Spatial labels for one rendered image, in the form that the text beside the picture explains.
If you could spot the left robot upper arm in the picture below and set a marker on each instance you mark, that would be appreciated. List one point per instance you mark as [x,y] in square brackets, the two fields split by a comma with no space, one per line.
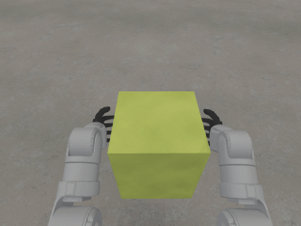
[77,215]

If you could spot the left robot forearm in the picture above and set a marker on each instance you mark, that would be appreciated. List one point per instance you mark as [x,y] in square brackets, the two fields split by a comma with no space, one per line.
[81,170]

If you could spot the right robot forearm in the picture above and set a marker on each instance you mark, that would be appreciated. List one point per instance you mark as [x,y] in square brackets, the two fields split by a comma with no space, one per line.
[239,180]

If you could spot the right robot hand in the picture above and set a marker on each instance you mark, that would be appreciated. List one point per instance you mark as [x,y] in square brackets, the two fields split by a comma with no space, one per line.
[214,121]

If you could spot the left robot hand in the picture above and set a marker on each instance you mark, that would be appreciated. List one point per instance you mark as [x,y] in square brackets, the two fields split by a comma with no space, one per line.
[99,117]

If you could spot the right robot upper arm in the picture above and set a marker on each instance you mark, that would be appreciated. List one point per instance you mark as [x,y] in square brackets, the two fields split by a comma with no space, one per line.
[242,217]

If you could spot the carton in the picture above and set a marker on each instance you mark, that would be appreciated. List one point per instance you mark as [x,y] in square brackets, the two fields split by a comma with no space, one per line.
[158,147]

